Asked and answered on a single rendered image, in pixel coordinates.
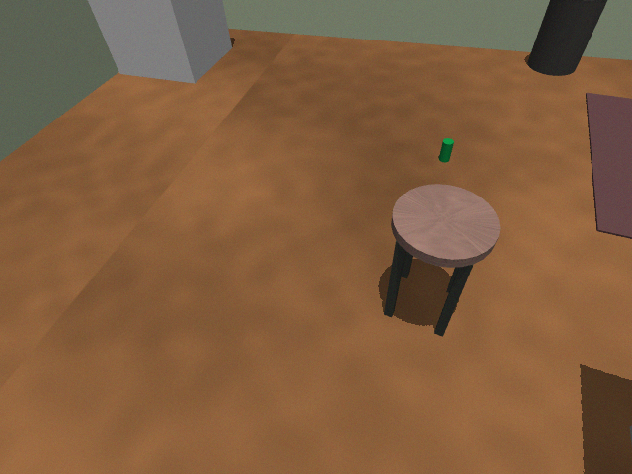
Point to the stool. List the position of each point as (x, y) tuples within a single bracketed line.
[(445, 226)]

